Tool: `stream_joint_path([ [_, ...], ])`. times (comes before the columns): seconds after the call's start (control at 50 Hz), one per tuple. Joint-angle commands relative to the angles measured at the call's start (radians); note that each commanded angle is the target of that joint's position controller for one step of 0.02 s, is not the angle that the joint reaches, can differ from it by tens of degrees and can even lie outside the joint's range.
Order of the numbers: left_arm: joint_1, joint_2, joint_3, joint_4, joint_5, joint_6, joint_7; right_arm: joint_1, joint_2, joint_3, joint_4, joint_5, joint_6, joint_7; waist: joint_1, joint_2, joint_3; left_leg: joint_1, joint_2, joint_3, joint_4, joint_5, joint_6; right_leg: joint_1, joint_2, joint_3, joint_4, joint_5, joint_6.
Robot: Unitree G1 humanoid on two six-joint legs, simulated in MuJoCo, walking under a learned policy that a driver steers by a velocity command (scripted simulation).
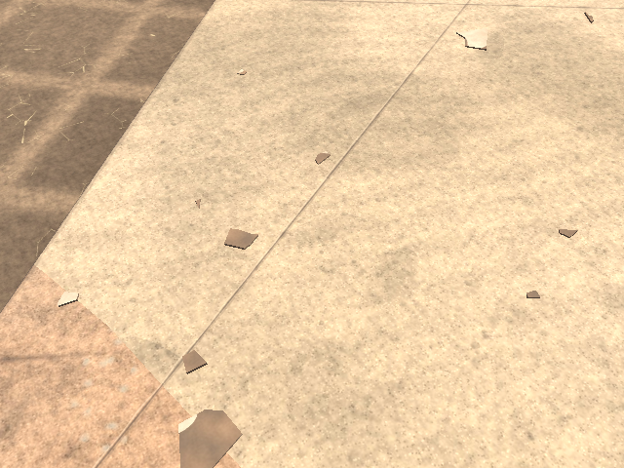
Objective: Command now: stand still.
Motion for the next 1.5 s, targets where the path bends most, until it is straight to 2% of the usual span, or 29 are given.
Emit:
stream_joint_path([
  [0.02, 0.019, 0.116, 0.021, -0.022, -0.001, -0.007, 0.003, -0.001, -0.103, -0.015, -0.021, 0.001, -0.010, -0.006, 0.003, -0.001, -0.016, -0.005, 0.030, -0.030, -0.085, 0.109, 0.020, -0.020, -0.023, 0.019, -0.090, 0.125, -0.020],
  [0.68, 0.103, 0.067, -0.001, 0.076, -0.005, 0.000, 0.012, 0.080, -0.058, 0.007, 0.061, 0.005, -0.012, -0.014, 0.000, -0.001, 0.003, -0.018, 0.023, -0.012, -0.088, 0.116, 0.021, -0.041, -0.003, 0.005, -0.091, 0.115, -0.019],
  [0.7, 0.125, 0.056, -0.003, 0.088, -0.005, 0.002, 0.012, 0.100, -0.048, 0.009, 0.072, 0.005, -0.011, -0.014, 0.000, 0.000, -0.021, -0.009, 0.013, -0.002, -0.093, 0.008, 0.024, -0.032, 0.009, -0.008, -0.090, 0.015, -0.022],
  [0.74, 0.124, 0.075, 0.005, 0.084, -0.016, 0.004, 0.018, 0.111, -0.079, -0.003, 0.070, 0.018, -0.008, -0.019, -0.003, 0.010, 0.030, -0.072, 0.001, -0.006, -0.085, -0.353, 0.057, -0.099, 0.034, -0.021, -0.056, -0.308, -0.051],
  [0.78, 0.110, 0.069, 0.006, 0.064, -0.020, -0.012, 0.017, 0.116, -0.084, -0.008, 0.055, 0.023, -0.024, -0.017, -0.008, 0.028, 0.107, -0.133, 0.047, -0.076, -0.114, -0.503, 0.097, -0.186, 0.017, 0.007, -0.035, -0.416, -0.081],
  [0.84, 0.082, 0.028, 0.001, 0.037, -0.024, -0.055, -0.003, 0.207, -0.117, -0.024, 0.066, 0.033, -0.060, -0.003, -0.037, 0.112, 0.092, -0.037, 0.180, -0.283, -0.199, -0.543, 0.178, -0.280, 0.026, -0.024, 0.114, -0.267, -0.080],
  [0.86, 0.078, 0.007, -0.002, 0.028, -0.029, -0.067, -0.011, 0.225, -0.137, -0.031, 0.068, 0.035, -0.065, 0.001, -0.032, 0.165, 0.076, -0.021, 0.248, -0.390, -0.256, -0.571, 0.217, -0.281, 0.039, -0.050, 0.188, -0.197, -0.081],
  [0.88, 0.075, 0.008, -0.002, 0.023, -0.032, -0.075, -0.018, 0.210, -0.141, -0.033, 0.058, 0.034, -0.069, 0.002, -0.021, 0.173, 0.083, -0.063, 0.286, -0.449, -0.290, -0.561, 0.238, -0.247, 0.028, -0.040, 0.216, -0.168, -0.097],
  [0.92, 0.151, 0.003, 0.001, 0.045, -0.037, -0.086, -0.023, 0.103, -0.137, -0.030, 0.012, 0.038, -0.072, 0.006, 0.052, 0.154, 0.100, -0.198, 0.243, -0.363, -0.264, -0.487, 0.202, -0.067, 0.027, -0.039, 0.071, -0.173, -0.136],
  [0.94, 0.251, 0.014, 0.007, 0.082, -0.036, -0.088, -0.022, 0.021, -0.127, -0.027, -0.021, 0.043, -0.072, 0.008, 0.104, 0.119, 0.107, -0.304, 0.174, -0.257, -0.177, -0.391, 0.156, 0.094, 0.017, -0.006, -0.052, -0.129, -0.145],
  [0.96, 0.384, 0.096, 0.032, 0.122, -0.031, -0.091, -0.018, -0.045, -0.068, -0.013, -0.055, 0.044, -0.082, 0.010, 0.148, -0.056, 0.088, -0.448, 0.056, -0.072, 0.086, -0.228, 0.081, 0.242, -0.103, 0.209, -0.158, -0.185, -0.182],
  [0.98, 0.497, 0.228, 0.067, 0.142, -0.033, -0.098, -0.030, -0.061, -0.028, -0.004, -0.100, 0.037, -0.108, 0.010, 0.164, -0.322, 0.046, -0.608, -0.039, 0.065, 0.413, -0.192, 0.031, 0.373, -0.319, 0.593, -0.305, -0.172, -0.289],
  [1.0, 0.470, 0.168, 0.046, 0.129, -0.011, -0.109, -0.034, -0.071, -0.064, -0.013, -0.103, 0.040, -0.126, 0.012, 0.133, -0.225, 0.051, -0.708, -0.006, -0.026, 0.610, -0.266, 0.045, 0.386, -0.375, 0.693, -0.306, -0.082, -0.320],
  [1.02, 0.412, 0.115, 0.032, 0.108, -0.006, -0.116, -0.035, -0.032, -0.064, -0.014, -0.090, 0.047, -0.136, 0.024, 0.090, -0.142, 0.068, -0.760, 0.034, -0.055, 0.710, -0.203, 0.066, 0.399, -0.350, 0.593, -0.279, 0.012, -0.294],
  [1.06, 0.343, 0.091, 0.019, 0.082, -0.013, -0.110, -0.045, -0.036, -0.070, -0.020, -0.087, 0.042, -0.146, 0.036, 0.057, -0.068, 0.065, -0.798, 0.086, -0.031, 0.712, -0.067, 0.085, 0.401, -0.291, 0.404, -0.288, 0.190, -0.238],
  [1.1, 0.352, 0.041, 0.001, 0.082, -0.008, -0.089, -0.041, -0.069, -0.055, -0.024, -0.102, 0.035, -0.141, 0.048, 0.052, -0.089, 0.054, -0.737, 0.110, 0.006, 0.635, 0.002, 0.074, 0.356, -0.230, 0.257, -0.314, 0.342, -0.196],
  [1.14, 0.342, 0.048, -0.002, 0.067, -0.002, -0.076, -0.027, -0.113, -0.017, -0.012, -0.123, 0.031, -0.129, 0.060, 0.047, -0.086, 0.061, -0.663, 0.099, 0.045, 0.509, 0.086, 0.049, 0.270, -0.189, 0.167, -0.347, 0.377, -0.191],
  [1.2, 0.319, 0.110, 0.007, 0.040, -0.001, -0.076, -0.008, -0.270, 0.014, 0.010, -0.189, 0.028, -0.120, 0.064, 0.066, -0.092, 0.099, -0.447, 0.043, 0.097, 0.211, 0.243, 0.022, 0.076, -0.145, 0.083, -0.420, 0.320, -0.187],
  [1.24, 0.346, 0.139, 0.019, 0.050, -0.016, -0.083, -0.004, -0.310, -0.018, 0.007, -0.216, 0.035, -0.115, 0.067, 0.061, -0.118, 0.113, -0.385, 0.033, 0.089, 0.126, 0.279, 0.033, 0.088, -0.178, 0.084, -0.445, 0.312, -0.192],
  [1.28, 0.344, 0.139, 0.026, 0.056, -0.026, -0.084, -0.005, -0.326, -0.053, 0.000, -0.236, 0.038, -0.115, 0.071, 0.042, -0.115, 0.116, -0.376, 0.030, 0.070, 0.055, 0.283, 0.062, 0.174, -0.210, 0.073, -0.413, 0.399, -0.176],
  [1.32, 0.324, 0.157, 0.037, 0.052, -0.019, -0.075, -0.006, -0.256, -0.100, -0.022, -0.230, 0.035, -0.120, 0.072, -0.014, -0.137, 0.036, -0.267, -0.006, 0.081, 0.041, 0.246, 0.097, 0.267, -0.228, 0.050, -0.281, 0.731, -0.149],
  [1.36, 0.296, 0.155, 0.038, 0.037, -0.005, -0.056, -0.009, 0.023, -0.168, -0.064, -0.149, 0.041, -0.113, 0.061, -0.151, -0.148, -0.142, 0.087, -0.044, 0.101, 0.050, 0.217, 0.147, 0.211, -0.178, 0.001, 0.062, 0.958, -0.107],
  [1.38, 0.293, 0.121, 0.023, 0.009, 0.011, -0.055, -0.013, 0.199, -0.235, -0.084, -0.112, 0.029, -0.105, 0.050, -0.203, -0.045, -0.272, 0.401, 0.147, -0.126, 0.072, 0.144, 0.207, -0.037, -0.126, -0.016, 0.381, 0.646, -0.081],
  [1.4, 0.447, -0.068, -0.025, 0.007, -0.004, -0.076, -0.029, 0.262, -0.288, -0.088, -0.090, 0.009, -0.105, 0.059, -0.101, 0.267, -0.464, 0.685, 0.419, -0.671, -0.098, -0.117, 0.388, -0.376, 0.081, 0.045, 0.761, -0.212, -0.030],
  [1.42, 0.360, 0.039, 0.000, 0.011, -0.040, -0.105, -0.034, 0.220, -0.187, -0.063, -0.091, 0.013, -0.109, 0.061, -0.138, 0.183, -0.392, 0.599, 0.391, -0.763, -0.230, -0.213, 0.345, -0.477, 0.054, 0.176, 0.895, -0.265, -0.058],
  [1.44, 0.240, 0.104, 0.021, -0.033, -0.069, -0.117, -0.032, 0.116, -0.142, -0.050, -0.104, 0.017, -0.116, 0.058, -0.110, 0.141, -0.204, 0.427, 0.369, -0.575, -0.243, -0.144, 0.286, -0.546, 0.003, 0.142, 0.914, -0.187, -0.077],
  [1.46, 0.182, 0.115, 0.025, -0.047, -0.065, -0.118, -0.021, 0.022, -0.114, -0.040, -0.122, 0.014, -0.126, 0.059, -0.069, 0.032, -0.134, 0.252, 0.340, -0.428, -0.268, -0.008, 0.254, -0.490, -0.058, 0.122, 0.865, -0.082, -0.082],
  [1.48, 0.163, 0.110, 0.037, -0.046, -0.049, -0.108, -0.010, -0.025, -0.083, -0.033, -0.121, 0.005, -0.136, 0.064, -0.034, 0.011, -0.087, 0.121, 0.301, -0.313, -0.293, 0.084, 0.225, -0.433, -0.091, 0.114, 0.809, -0.027, -0.082],
  [1.5, 0.199, 0.087, 0.041, -0.040, -0.044, -0.089, -0.008, -0.041, -0.061, -0.027, -0.109, -0.008, -0.141, 0.066, 0.006, 0.047, -0.080, 0.045, 0.265, -0.223, -0.322, 0.106, 0.204, -0.362, -0.120, 0.126, 0.770, 0.006, -0.085],
])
